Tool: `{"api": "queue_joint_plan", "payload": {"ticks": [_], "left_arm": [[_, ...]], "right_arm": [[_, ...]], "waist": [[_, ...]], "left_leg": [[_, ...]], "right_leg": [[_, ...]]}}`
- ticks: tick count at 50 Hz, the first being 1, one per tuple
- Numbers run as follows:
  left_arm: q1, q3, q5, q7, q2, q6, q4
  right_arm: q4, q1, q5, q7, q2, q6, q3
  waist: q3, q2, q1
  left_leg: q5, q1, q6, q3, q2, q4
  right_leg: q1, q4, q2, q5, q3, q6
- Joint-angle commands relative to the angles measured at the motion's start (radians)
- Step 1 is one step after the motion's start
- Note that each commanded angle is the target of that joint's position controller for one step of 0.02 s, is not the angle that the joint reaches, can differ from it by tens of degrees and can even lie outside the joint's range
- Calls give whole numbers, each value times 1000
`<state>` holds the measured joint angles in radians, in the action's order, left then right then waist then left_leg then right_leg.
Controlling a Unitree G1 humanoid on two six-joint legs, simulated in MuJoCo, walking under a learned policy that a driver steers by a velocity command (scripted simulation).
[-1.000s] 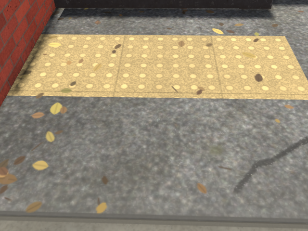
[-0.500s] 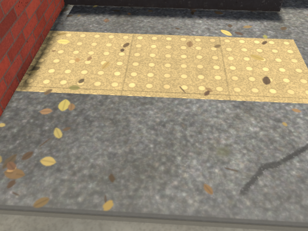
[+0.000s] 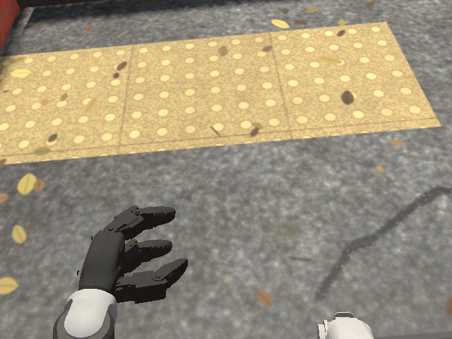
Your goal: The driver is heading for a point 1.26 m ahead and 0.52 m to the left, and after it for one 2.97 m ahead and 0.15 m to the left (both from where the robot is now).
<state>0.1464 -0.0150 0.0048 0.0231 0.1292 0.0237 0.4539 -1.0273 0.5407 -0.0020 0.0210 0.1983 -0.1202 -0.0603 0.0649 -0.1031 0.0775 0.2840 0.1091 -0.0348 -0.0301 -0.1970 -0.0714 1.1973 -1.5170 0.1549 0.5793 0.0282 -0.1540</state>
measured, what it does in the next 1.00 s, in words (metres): climbs, turning left: right foot 0.15 m higher, then left foot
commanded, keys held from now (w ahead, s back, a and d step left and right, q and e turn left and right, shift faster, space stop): w+shift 0.02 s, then w+q+shift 0.98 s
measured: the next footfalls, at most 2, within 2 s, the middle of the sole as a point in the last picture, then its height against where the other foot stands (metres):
right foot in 0.02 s outside the picture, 0.15 m higher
left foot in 0.56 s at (257, 282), level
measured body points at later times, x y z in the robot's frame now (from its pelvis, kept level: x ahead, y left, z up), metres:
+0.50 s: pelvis +0.38 -0.10 +0.14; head +0.40 -0.11 +0.59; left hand +0.27 +0.13 +0.01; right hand +0.65 -0.27 +0.05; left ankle +0.55 -0.04 -0.53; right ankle +0.17 -0.19 -0.57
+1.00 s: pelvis +0.84 +0.00 +0.12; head +0.86 +0.02 +0.57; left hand +0.87 +0.33 +0.07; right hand +1.06 -0.22 +0.01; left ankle +0.59 -0.06 -0.49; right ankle +1.02 -0.05 -0.58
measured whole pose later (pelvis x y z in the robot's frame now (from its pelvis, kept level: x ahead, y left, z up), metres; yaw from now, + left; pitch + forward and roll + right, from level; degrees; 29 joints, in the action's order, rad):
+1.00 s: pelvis +0.84 +0.00 +0.12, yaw +44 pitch +2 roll -2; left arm -0.03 0.01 0.06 -0.01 0.25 0.09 0.59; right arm -0.79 0.38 0.01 -0.01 0.35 -0.07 -0.10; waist -0.04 -0.03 0.09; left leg 0.46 -0.17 -0.14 0.20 0.12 -1.15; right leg 0.53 -0.67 0.04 0.18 -0.02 0.06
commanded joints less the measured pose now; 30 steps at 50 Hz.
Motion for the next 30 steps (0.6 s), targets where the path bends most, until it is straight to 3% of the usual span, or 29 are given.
{"api": "queue_joint_plan", "payload": {"ticks": [1, 2, 3, 4, 5, 6, 7, 8, 9, 10, 12, 13, 15, 16, 17, 19, 20, 22, 24, 26, 27, 28, 29, 30], "left_arm": [[-725, 102, -3, -5, 175, -30, 177], [-851, 141, 25, -15, 297, -28, 204], [-827, 165, 27, -32, 435, -17, 249], [-614, 152, -1, -44, 392, -9, 210], [-465, 129, 3, -34, 324, 8, 215], [-385, 113, 9, -17, 243, 23, 265], [-340, 98, 20, -3, 160, 37, 305], [-311, 72, 33, 9, 70, 54, 349], [-340, 57, 42, 16, 19, 72, 401], [-394, 57, 35, 20, 15, 86, 449], [-417, 67, 32, 17, 64, 102, 463], [-403, 71, 26, 13, 85, 115, 449], [-457, 79, 8, -3, 126, 138, 467], [-506, 81, -3, -20, 129, 143, 485], [-563, 77, -4, -36, 116, 144, 498], [-622, 84, 14, -58, 128, 128, 495], [-605, 85, 19, -61, 151, 122, 474], [-625, 95, 15, -71, 198, 111, 448], [-634, 116, 16, -94, 249, 93, 436], [-551, 138, 33, -100, 292, 60, 398], [-472, 152, 32, -88, 315, 47, 359], [-370, 134, 19, -60, 231, 45, 327], [-281, 80, 39, -43, 34, 59, 242], [-323, 66, 23, -33, 30, 89, 99]], "right_arm": [[161, -227, 16, -41, 346, -26, -68], [156, -255, 15, -74, 339, -33, -77], [263, -346, 11, -109, 105, -48, -41], [299, -276, -41, -99, -68, -50, -13], [310, -215, -57, -92, -75, -51, -10], [315, -176, -58, -79, -77, -41, -5], [315, -158, -63, -72, -88, -21, 4], [326, -153, -54, -68, -98, -3, 11], [344, -207, -29, -66, -93, 21, 13], [376, -259, -26, -62, -127, 43, 28], [416, -366, -4, -64, -67, 79, 24], [419, -397, -6, -66, -8, 89, 5], [428, -473, -11, -73, 64, 108, -19], [411, -495, -5, -79, 75, 114, -24], [403, -502, 3, -85, 60, 114, -23], [368, -483, 7, -94, 41, 116, -21], [365, -469, 9, -96, 20, 115, -13], [370, -474, 15, -96, 48, 107, -18], [355, -384, 18, -90, 110, 122, -36], [291, -119, 7, -74, 205, 148, -76], [242, 46, 7, -55, 245, 144, -105], [230, -1, 17, -39, 213, 126, -108], [235, -107, 20, -48, 201, 111, -85], [274, -169, -12, -51, 237, 112, -77]], "waist": [[272, 24, -415], [337, 131, -491], [320, 591, -419], [235, 548, -257], [122, 416, -124], [25, 314, -37], [-9, 266, 13], [-20, 318, 45], [-49, 271, 37], [-94, 237, 43], [-172, 171, 15], [-174, 148, 6], [-193, 118, -14], [-178, 120, -40], [-185, 104, -49], [-146, 78, -61], [-131, 104, -36], [-82, 175, -21], [-29, 253, 31], [29, 293, 159], [54, 245, 240], [-54, 92, 222], [-169, -53, 81], [-5, -77, -33]], "left_leg": [[-1216, -555, -146, -57, -11, -386], [-914, -608, -90, 37, 40, -844], [-28, -832, -55, 175, 297, -1325], [-73, -934, -76, 445, 315, -1730], [-199, -973, -69, 380, 279, -1863], [-283, -994, -64, 259, 219, -1844], [-341, -1008, -76, 208, 177, -1825], [-354, -1028, -97, 213, 175, -1874], [-315, -1071, -114, 218, 188, -1901], [-274, -1152, -124, 217, 179, -1926], [-230, -1149, -95, 178, 195, -1693], [-300, -1086, -84, 151, 203, -1560], [-376, -1008, -83, 34, 212, -1299], [-396, -974, -97, -25, 221, -1196], [-402, -962, -111, -63, 220, -1106], [-362, -952, -134, -129, 239, -998], [-344, -883, -148, -155, 241, -902], [-341, -700, -157, -241, 280, -744], [-311, -599, -166, -261, 300, -665], [-135, -364, -215, -208, 308, -619], [-28, -182, -271, -114, 293, -526], [-41, -85, -323, -11, 243, -468], [-311, -81, -348, 220, 191, -616], [-113, 60, -515, 701, 52, -395]], "right_leg": [[-1257, 229, -239, -80, 165, 5], [-1357, 487, -166, 100, -87, 21], [-1214, 1110, 92, 690, -761, 83], [-1049, 1308, 183, 875, -1046, 179], [-888, 1319, 211, 804, -1017, 199], [-792, 1242, 215, 668, -879, 177], [-717, 1108, 192, 507, -682, 142], [-668, 1042, 161, 387, -526, 132], [-650, 1040, 155, 297, -415, 129], [-657, 1071, 153, 217, -337, 143], [-648, 1244, 152, 121, -189, 155], [-666, 1319, 133, -34, -100, 190], [-756, 1421, 78, -288, 93, 211], [-846, 1467, 41, -322, 157, 200], [-944, 1482, 12, -405, 208, 196], [-1177, 1482, -31, -540, 271, 183], [-1216, 1445, -28, -722, 305, 195], [-1306, 1325, 7, -1297, 331, 198], [-1440, 1154, 67, -1661, 328, 206], [-1413, 808, 112, -1824, 282, 177], [-1261, 449, 78, -1655, 250, 138], [-926, 50, -66, -837, 219, 107], [-529, -223, -214, -112, 105, 101], [-296, -263, -232, -144, -97, 162]]}}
